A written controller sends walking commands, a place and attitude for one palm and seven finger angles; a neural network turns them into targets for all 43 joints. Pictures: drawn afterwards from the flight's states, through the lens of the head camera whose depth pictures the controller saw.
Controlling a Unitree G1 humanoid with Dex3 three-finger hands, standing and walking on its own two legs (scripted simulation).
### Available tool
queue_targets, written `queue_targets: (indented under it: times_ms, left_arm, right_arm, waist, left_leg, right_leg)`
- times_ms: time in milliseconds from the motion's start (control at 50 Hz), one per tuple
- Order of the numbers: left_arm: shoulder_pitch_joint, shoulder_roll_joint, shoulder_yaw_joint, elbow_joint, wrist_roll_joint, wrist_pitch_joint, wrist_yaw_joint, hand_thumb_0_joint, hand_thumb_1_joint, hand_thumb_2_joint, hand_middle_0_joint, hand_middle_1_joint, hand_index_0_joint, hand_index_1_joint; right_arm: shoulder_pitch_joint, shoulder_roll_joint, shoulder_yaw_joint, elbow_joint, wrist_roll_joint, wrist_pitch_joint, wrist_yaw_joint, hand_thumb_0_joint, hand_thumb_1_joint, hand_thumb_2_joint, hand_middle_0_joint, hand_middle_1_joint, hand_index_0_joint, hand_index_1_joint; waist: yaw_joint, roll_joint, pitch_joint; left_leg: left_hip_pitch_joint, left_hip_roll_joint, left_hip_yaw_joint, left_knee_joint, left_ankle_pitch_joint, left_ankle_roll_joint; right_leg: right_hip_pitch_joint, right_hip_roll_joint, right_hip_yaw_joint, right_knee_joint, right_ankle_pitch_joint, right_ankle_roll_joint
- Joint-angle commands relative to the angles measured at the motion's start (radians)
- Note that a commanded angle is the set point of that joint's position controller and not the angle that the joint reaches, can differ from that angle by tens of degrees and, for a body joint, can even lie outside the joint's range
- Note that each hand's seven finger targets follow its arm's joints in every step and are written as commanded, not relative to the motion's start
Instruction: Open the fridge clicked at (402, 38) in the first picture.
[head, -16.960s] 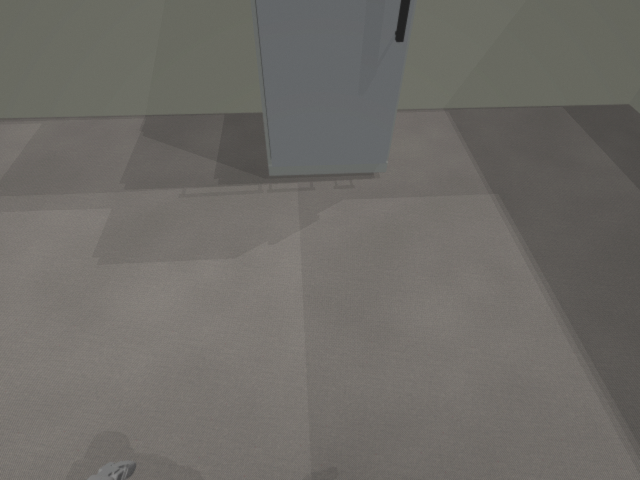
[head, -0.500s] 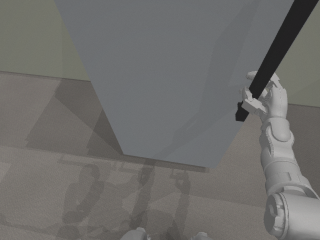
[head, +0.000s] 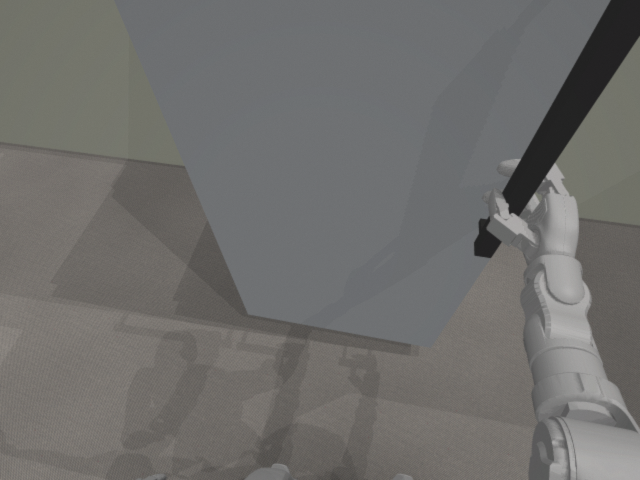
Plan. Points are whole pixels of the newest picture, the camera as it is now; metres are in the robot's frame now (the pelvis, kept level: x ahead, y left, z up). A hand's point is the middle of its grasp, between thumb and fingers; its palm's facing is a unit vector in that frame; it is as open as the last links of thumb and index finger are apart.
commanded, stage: grip the handle and tug to test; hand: right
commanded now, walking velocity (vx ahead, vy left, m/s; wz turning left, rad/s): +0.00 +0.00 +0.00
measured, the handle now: (549, 123) +0.50 -0.18 +0.18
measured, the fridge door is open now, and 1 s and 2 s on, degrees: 0 23 50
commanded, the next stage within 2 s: pull the door a little, standing still in 0.08 s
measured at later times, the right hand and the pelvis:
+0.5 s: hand (492, 263) +0.38 -0.14 +0.08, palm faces +0.02 +1.00 +0.01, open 6.2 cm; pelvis +0.01 +0.01 +0.01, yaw -1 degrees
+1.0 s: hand (457, 349) +0.27 -0.09 +0.08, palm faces -0.01 +0.99 -0.13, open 6.1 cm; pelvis -0.03 +0.01 +0.04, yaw -3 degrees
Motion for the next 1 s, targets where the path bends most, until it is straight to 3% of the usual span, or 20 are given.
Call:
queue_targets:
  times_ms: [0,40,80,160,180,240,320,380,420,480,500,520,540,560,620,680,760,860,980]
  left_arm:
    - [0.048,0.144,0.056,-0.114,-0.004,-0.034,0.002,0.0,0.9,0.9,-0.2,-0.3,-0.2,-0.3]
    - [0.045,0.143,0.06,-0.119,-0.004,-0.042,-0.001,0.0,0.9,0.9,-0.2,-0.3,-0.2,-0.3]
    - [0.045,0.144,0.06,-0.114,-0.004,-0.044,0.0,0.0,0.9,0.9,-0.2,-0.3,-0.2,-0.3]
    - [0.04,0.145,0.058,-0.097,-0.001,-0.045,0.01,0.0,0.9,0.9,-0.2,-0.3,-0.2,-0.3]
    - [0.038,0.148,0.058,-0.084,0.001,-0.044,0.016,0.0,0.9,0.9,-0.2,-0.3,-0.2,-0.3]
    - [0.024,0.137,0.056,-0.09,0.001,-0.048,0.017,0.0,0.9,0.9,-0.2,-0.3,-0.2,-0.3]
    - [-0.008,0.134,0.052,-0.124,-0.001,-0.052,0.013,0.0,0.9,0.9,-0.2,-0.3,-0.2,-0.3]
    - [-0.045,0.125,0.047,-0.156,-0.006,-0.055,0.009,0.0,0.9,0.9,-0.2,-0.3,-0.2,-0.3]
    - [-0.059,0.123,0.046,-0.177,-0.006,-0.058,0.007,0.0,0.9,0.9,-0.2,-0.3,-0.2,-0.3]
    - [-0.093,0.114,0.042,-0.204,-0.011,-0.064,0.006,0.0,0.9,0.9,-0.2,-0.3,-0.2,-0.3]
    - [-0.098,0.118,0.041,-0.205,-0.009,-0.065,0.01,0.0,0.9,0.9,-0.2,-0.3,-0.2,-0.3]
    - [-0.1,0.091,0.021,-0.241,-0.035,-0.041,0.066,0.0,0.9,0.9,-0.2,-0.3,-0.2,-0.3]
    - [-0.128,0.08,0.022,-0.202,-0.023,-0.031,0.093,0.0,0.9,0.9,-0.2,-0.3,-0.2,-0.3]
    - [-0.15,0.074,0.017,-0.191,-0.018,-0.021,0.111,0.0,0.9,0.9,-0.2,-0.3,-0.2,-0.3]
    - [-0.178,0.093,0.015,-0.172,-0.011,0.003,0.141,0.0,0.9,0.9,-0.2,-0.3,-0.2,-0.3]
    - [-0.21,0.085,0.005,-0.179,0.002,0.018,0.146,0.0,0.9,0.9,-0.2,-0.3,-0.2,-0.3]
    - [-0.235,0.082,0.002,-0.192,0.01,0.034,0.138,0.0,0.9,0.9,-0.2,-0.3,-0.2,-0.3]
    - [-0.257,0.076,-0.003,-0.196,0.02,0.036,0.129,0.0,0.9,0.9,-0.2,-0.3,-0.2,-0.3]
    - [-0.282,0.081,0.011,-0.176,0.037,0.01,0.134,0.0,0.9,0.9,-0.2,-0.3,-0.2,-0.3]
  right_arm:
    - [-0.183,-0.082,0.045,-0.33,0.015,-0.074,0.036,0.0,-0.9,-0.9,0.45,1.4,0.45,1.4]
    - [-0.122,-0.076,0.039,-0.381,0.022,-0.068,0.027,0.0,-0.9,-0.9,0.45,1.4,0.45,1.4]
    - [-0.109,-0.078,0.045,-0.412,0.018,-0.06,0.02,0.0,-0.9,-0.9,0.45,1.4,0.45,1.4]
    - [-0.153,-0.084,0.05,-0.393,0.006,-0.046,0.012,0.0,-0.9,-0.9,0.45,1.4,0.45,1.4]
    - [-0.248,-0.1,0.045,-0.392,0.002,-0.048,0.008,0.0,-0.9,-0.9,0.45,1.4,0.45,1.4]
    - [-0.141,-0.067,0.049,-0.384,0.004,-0.046,0.014,0.0,-0.9,-0.9,0.45,1.4,0.45,1.4]
    - [-0.01,-0.033,0.075,-0.439,0.026,-0.038,0.031,0.0,-0.9,-0.9,0.45,1.4,0.45,1.4]
    - [0.093,-0.022,0.093,-0.546,0.035,-0.039,0.038,0.0,-0.9,-0.9,0.45,1.4,0.45,1.4]
    - [0.202,-0.016,0.098,-0.592,0.043,-0.036,0.041,0.0,-0.9,-0.9,0.45,1.4,0.45,1.4]
    - [0.302,0.005,0.121,-0.71,0.05,-0.033,0.039,0.0,-0.9,-0.9,0.45,1.4,0.45,1.4]
    - [0.279,-0.022,0.105,-0.746,0.047,-0.032,0.032,0.0,-0.9,-0.9,0.45,1.4,0.45,1.4]
    - [-0.016,-0.226,0.057,-0.88,-0.07,-0.002,-0.063,0.0,-0.9,-0.9,0.45,1.4,0.45,1.4]
    - [0.065,-0.141,0.09,-0.861,-0.069,0.025,-0.099,0.0,-0.9,-0.9,0.45,1.4,0.45,1.4]
    - [0.198,-0.049,0.165,-0.784,-0.081,0.059,-0.113,0.0,-0.9,-0.9,0.45,1.4,0.45,1.4]
    - [0.291,-0.001,0.231,-0.73,-0.098,0.103,-0.131,0.0,-0.9,-0.9,0.45,1.4,0.45,1.4]
    - [0.349,0.028,0.266,-0.739,-0.109,0.123,-0.136,0.0,-0.9,-0.9,0.45,1.4,0.45,1.4]
    - [0.4,0.045,0.285,-0.746,-0.115,0.145,-0.14,0.0,-0.9,-0.9,0.45,1.4,0.45,1.4]
    - [0.398,0.075,0.317,-0.76,-0.12,0.158,-0.14,0.0,-0.9,-0.9,0.45,1.4,0.45,1.4]
    - [0.374,0.092,0.329,-0.755,-0.137,0.17,-0.138,0.0,-0.9,-0.9,0.45,1.4,0.45,1.4]
  waist:
    - [-0.039,-0.032,-0.395]
    - [-0.048,-0.025,-0.405]
    - [-0.041,-0.006,-0.385]
    - [-0.019,0.027,-0.323]
    - [0.0,0.025,-0.321]
    - [-0.035,-0.031,-0.36]
    - [-0.056,0.031,-0.359]
    - [-0.078,0.006,-0.355]
    - [-0.09,0.047,-0.336]
    - [-0.095,0.032,-0.304]
    - [-0.09,0.039,-0.296]
    - [-0.061,0.002,-0.317]
    - [-0.07,0.029,-0.301]
    - [-0.062,0.051,-0.232]
    - [-0.059,0.072,-0.161]
    - [-0.061,0.011,-0.14]
    - [-0.065,0.006,-0.123]
    - [-0.06,-0.036,-0.101]
    - [-0.051,-0.08,-0.021]
  left_leg:
    - [0.179,-0.027,0.009,-0.07,0.583,0.002]
    - [0.191,-0.027,0.008,-0.073,0.615,-0.001]
    - [0.195,-0.026,0.008,-0.076,0.622,-0.002]
    - [0.184,-0.022,0.003,-0.084,0.622,-0.006]
    - [0.167,-0.018,-0.001,-0.086,0.614,-0.009]
    - [0.169,-0.013,0.002,-0.079,0.605,-0.003]
    - [0.23,-0.012,0.007,-0.087,0.616,-0.001]
    - [0.261,-0.007,0.006,-0.088,0.636,-0.001]
    - [0.294,-0.007,0.006,-0.095,0.642,0.0]
    - [0.297,-0.004,0.005,-0.103,0.637,-0.005]
    - [0.304,-0.004,0.006,-0.106,0.633,-0.005]
    - [0.392,0.071,-0.089,-0.216,0.61,-0.009]
    - [0.416,0.09,-0.087,-0.282,0.625,-0.021]
    - [0.425,0.107,-0.076,-0.3,0.651,-0.026]
    - [0.462,0.123,-0.052,-0.316,0.732,-0.042]
    - [0.427,0.091,-0.017,-0.318,0.657,-0.037]
    - [0.428,0.067,-0.005,-0.345,0.568,-0.035]
    - [0.428,0.041,0.009,-0.362,0.388,-0.037]
    - [0.397,0.027,-0.031,-0.3,0.147,-0.024]
  right_leg:
    - [0.351,0.034,0.051,-0.071,0.544,-0.005]
    - [0.371,0.033,0.048,-0.07,0.585,-0.006]
    - [0.369,0.03,0.05,-0.074,0.59,-0.006]
    - [0.342,0.036,0.049,-0.075,0.54,-0.01]
    - [0.339,0.037,0.051,-0.07,0.517,-0.01]
    - [0.383,0.038,0.052,-0.068,0.564,-0.004]
    - [0.357,0.044,0.046,-0.084,0.538,-0.009]
    - [0.364,0.045,0.04,-0.098,0.542,-0.008]
    - [0.352,0.046,0.037,-0.108,0.534,-0.012]
    - [0.355,0.046,0.03,-0.123,0.499,-0.012]
    - [0.355,0.045,0.032,-0.128,0.489,-0.012]
    - [0.447,0.036,0.025,-0.187,0.368,-0.033]
    - [0.477,0.037,0.022,-0.204,0.339,-0.034]
    - [0.49,0.027,0.022,-0.234,0.344,-0.033]
    - [0.531,-0.004,0.04,-0.301,0.468,-0.032]
    - [0.62,-0.051,0.075,-0.347,0.685,-0.034]
    - [0.649,-0.072,0.1,-0.397,0.74,-0.028]
    - [0.621,-0.083,0.14,-0.493,0.607,-0.029]
    - [0.471,-0.171,0.331,-0.63,0.218,-0.086]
